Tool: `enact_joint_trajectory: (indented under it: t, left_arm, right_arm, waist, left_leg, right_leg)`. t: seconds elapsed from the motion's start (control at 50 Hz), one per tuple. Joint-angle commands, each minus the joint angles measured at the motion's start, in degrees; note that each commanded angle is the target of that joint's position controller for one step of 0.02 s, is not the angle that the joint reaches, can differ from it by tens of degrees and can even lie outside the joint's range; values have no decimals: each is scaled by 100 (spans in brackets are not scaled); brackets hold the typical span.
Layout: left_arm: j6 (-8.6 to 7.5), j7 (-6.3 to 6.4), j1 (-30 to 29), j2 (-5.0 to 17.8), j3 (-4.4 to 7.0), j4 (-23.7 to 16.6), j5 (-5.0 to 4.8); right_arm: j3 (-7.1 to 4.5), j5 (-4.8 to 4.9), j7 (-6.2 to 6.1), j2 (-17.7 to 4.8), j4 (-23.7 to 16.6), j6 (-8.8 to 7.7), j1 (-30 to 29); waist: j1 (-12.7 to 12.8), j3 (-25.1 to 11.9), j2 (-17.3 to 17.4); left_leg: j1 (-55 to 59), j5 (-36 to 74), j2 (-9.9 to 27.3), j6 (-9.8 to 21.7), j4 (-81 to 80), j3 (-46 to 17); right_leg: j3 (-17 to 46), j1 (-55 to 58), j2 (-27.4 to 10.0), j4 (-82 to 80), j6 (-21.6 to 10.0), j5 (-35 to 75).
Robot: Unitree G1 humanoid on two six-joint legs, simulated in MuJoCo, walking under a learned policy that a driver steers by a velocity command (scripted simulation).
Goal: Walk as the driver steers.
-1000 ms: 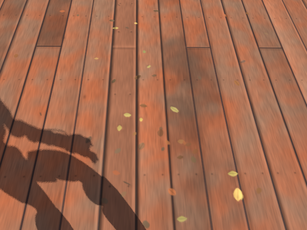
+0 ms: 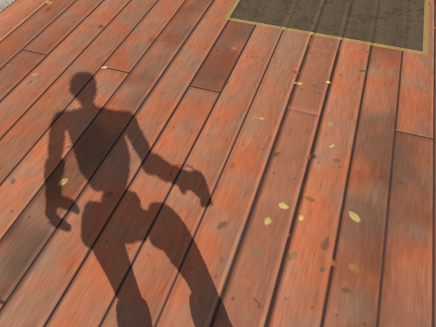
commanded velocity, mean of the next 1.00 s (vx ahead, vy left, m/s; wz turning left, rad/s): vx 0.10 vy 0.00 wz -0.28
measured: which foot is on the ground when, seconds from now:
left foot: down 0.00-0.08, up 0.10-0.54, down 0.56-0.94, up 0.96-1.00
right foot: up 0.00-0.06, down 0.08-0.56, up 0.58-0.90, down 0.92-1.00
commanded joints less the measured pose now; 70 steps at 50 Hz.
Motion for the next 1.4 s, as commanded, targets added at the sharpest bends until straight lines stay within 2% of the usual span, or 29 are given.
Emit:
enact_joint_trajectory:
  t: [0.02, 0.06, 0.08, 0.1, 0.12, 0.14, 0.18, 0.36, 0.48, 0.52, 0.54, 0.56, 0.58, 0.6, 0.66, 0.74, 0.8, 0.86, 0.92, 0.94, 0.96, 0.98, 1.0, 1.1, 1.2, 1.28, 1.32, 1.36, 1.4]
  left_arm:
    - [-61, -60, -29, 495, 124, -388, -13]
    - [-67, -115, 228, 531, 147, -333, 15]
    - [-78, -87, 289, 865, 235, -367, 65]
    - [-113, -2, 330, 1525, 392, -452, 53]
    - [-213, -42, 493, 1399, 341, -512, 243]
    - [-330, -63, 356, 1293, 302, -545, 280]
    - [-400, -14, -154, 1095, 275, -616, 71]
    - [-191, 140, -125, 1167, 293, -746, 44]
    - [-116, 67, -363, 1049, 194, -731, 101]
    - [-95, 82, -555, 927, 119, -721, 39]
    - [-112, 91, -425, 798, 67, -669, 55]
    - [-157, 89, -194, 559, -17, -650, 194]
    - [-195, 79, 145, 436, -43, -596, 214]
    - [-213, 96, -74, 656, -13, -658, 214]
    - [-263, 89, -579, 1020, 169, -694, 56]
    - [-508, -40, -739, 536, 59, -648, 43]
    - [-649, -125, -828, 302, -29, -634, 32]
    - [-690, -165, -538, 457, 5, -507, -15]
    - [-643, -62, 385, 664, 100, -233, 23]
    - [-620, 7, 755, 1158, 193, -233, 111]
    - [-590, -50, 1016, 1619, 319, -128, 159]
    - [-629, -91, 785, 1205, 200, -180, 140]
    - [-673, -121, 520, 925, 114, -215, 133]
    - [-637, -56, -5, 526, -21, -147, 201]
    - [-523, -26, 66, 786, 27, 110, 160]
    - [-500, -57, 24, 614, -40, 333, 36]
    - [-569, -80, 764, 447, -86, 487, 265]
    - [-485, -38, 539, 473, -117, 575, 209]
    - [-372, 27, 335, 576, -86, 592, 148]
  right_arm:
    - [-392, 53, -87, -1166, -289, 8, -116]
    - [-423, 148, -111, -1159, -225, 52, -173]
    - [-421, 135, -107, -1032, -175, 39, 16]
    - [-333, -132, -82, -714, -422, -2, -196]
    - [-337, -102, -108, -755, -580, -36, -777]
    - [-401, 7, -85, -919, -515, -41, -668]
    - [-457, 57, -94, -987, -311, -22, -377]
    - [-409, 103, -76, -866, -244, -129, -314]
    - [-388, 141, 43, -940, -171, -230, -110]
    - [-369, 120, 106, -862, -57, -302, 199]
    - [-364, 59, 119, -915, -35, -336, 274]
    - [-397, -57, 95, -1248, -88, -353, 357]
    - [-353, -141, 95, -1330, -73, -338, 206]
    - [-298, -118, 116, -1132, -34, -363, 209]
    - [-372, 87, 72, -1407, 193, -422, 685]
    - [-310, 161, -20, -1179, 276, -456, 911]
    - [-341, 167, 6, -1294, 274, -454, 942]
    - [-367, 241, 81, -1419, 280, -419, 967]
    - [-170, 108, 124, -895, 297, -419, 943]
    - [-29, -37, 124, -446, 120, -462, 846]
    - [-72, 20, 47, -659, -87, -512, 789]
    - [-210, 87, 25, -1119, 13, -496, 951]
    - [-250, 130, 52, -1200, 112, -464, 1046]
    - [-176, 58, 72, -688, 243, -333, 961]
    - [-116, 72, 42, -694, 103, -235, 415]
    - [-162, -13, 16, -831, 134, -219, 423]
    - [-279, -21, -62, -1388, 142, -208, 433]
    - [-179, 73, 25, -854, 150, -170, 98]
    - [-164, 44, 77, -815, 221, -200, 40]
  waist:
    - [-91, -521, 620]
    - [109, -561, 571]
    - [43, -566, -67]
    - [-126, -539, -1565]
    - [337, -644, -1461]
    - [213, -633, -787]
    - [-59, -472, -343]
    - [35, -562, -734]
    - [89, -527, -937]
    - [-156, -533, -840]
    - [-185, -528, -664]
    - [-40, -720, 115]
    - [294, -701, 998]
    - [79, -679, 1230]
    - [-335, 70, 1132]
    - [-458, 74, 895]
    - [-479, -57, 1014]
    - [-285, -55, 932]
    - [210, -442, 583]
    - [275, -776, -574]
    - [332, -782, -1561]
    - [216, -497, -936]
    - [69, -293, -830]
    - [-212, -333, -605]
    - [-55, -482, -630]
    - [-266, -374, -296]
    - [177, -811, 558]
    - [-7, -652, 528]
    - [-86, -547, 416]
  left_leg:
    - [867, 3191, 1873, 1093, -537, -1350]
    - [603, 2642, 1618, 684, -133, -938]
    - [74, 1570, 1170, 189, 627, -478]
    - [-1423, -641, 226, -470, 1930, 160]
    - [-2107, -2426, -234, -598, 3122, -530]
    - [-2247, -2251, -52, -576, 3722, -907]
    - [-2441, -1400, 124, -617, 3637, -1015]
    - [-1621, -438, -14, -928, 1843, -993]
    - [-630, -424, 2, -756, 801, -826]
    - [6, 442, -17, -594, -412, -720]
    - [456, 1219, 169, -470, -953, -905]
    - [974, 2287, 1035, -205, -1050, -1742]
    - [940, 2521, 1631, 513, -1014, -2455]
    - [536, 887, 1977, 1083, -1388, -2980]
    - [844, -1940, 1785, 1007, -2038, -3295]
    - [1135, -1075, 1353, 787, -2115, -2447]
    - [706, -533, 1188, 808, -2055, -1953]
    - [106, -606, 1288, 842, -1888, -1891]
    - [-561, 283, 876, 305, -745, -1443]
    - [-1303, -324, 262, -173, 830, -761]
    - [-2097, -1784, -59, -403, 2012, -559]
    - [-2300, -1956, 235, -443, 2881, -863]
    - [-2343, -1631, 362, -412, 3158, -919]
    - [-1527, -160, 520, -572, 2304, -694]
    - [-623, 417, 351, -588, 815, -546]
    - [341, 1784, 336, -242, -673, -636]
    - [1447, 4058, 1016, 246, -166, -1275]
    - [1190, 3294, 796, 388, -40, -1174]
    - [1017, 3177, 648, 241, -42, -1090]
  right_leg:
    - [-150, -294, 6, -386, -168, 195]
    - [-222, 323, 124, -1551, -435, 1350]
    - [544, 837, -219, -2129, -731, 2672]
    - [2376, 1582, -1484, -2129, -1542, 4890]
    - [3100, 1566, -2030, -2415, -2448, 5110]
    - [2730, 1566, -1824, -2423, -2390, 4802]
    - [2060, 1613, -1268, -2292, -1822, 4341]
    - [2061, 1353, -798, -2292, -1660, 3357]
    - [2357, 823, -781, -2057, -1600, 3256]
    - [2366, 671, -609, -1822, -1382, 3125]
    - [2331, 466, -427, -1744, -1132, 2669]
    - [1871, 147, -11, -1109, -773, 1731]
    - [1174, -273, 672, -738, -450, -85]
    - [893, -319, 492, -310, -249, -603]
    - [671, -1686, 304, 1194, -122, -407]
    - [259, -1730, 125, 546, -152, 391]
    - [6, -812, 197, -525, -203, 591]
    - [-185, 169, 298, -1423, -341, 1220]
    - [208, 1856, 78, -2125, -540, 1767]
    - [1601, 2566, -1017, -2364, -891, 2342]
    - [3071, 2420, -1979, -2812, -1733, 2496]
    - [2993, 2146, -1973, -2823, -1940, 2620]
    - [2420, 1929, -1669, -2771, -1780, 2976]
    - [772, 1236, -848, -2745, -1476, 5195]
    - [636, 1065, -873, -2582, -1506, 5360]
    - [753, 824, -701, -2272, -1154, 4049]
    - [447, 343, -73, -2067, -620, 2297]
    - [296, 371, 95, -2190, -384, 1669]
    - [278, 390, 100, -2059, -402, 2077]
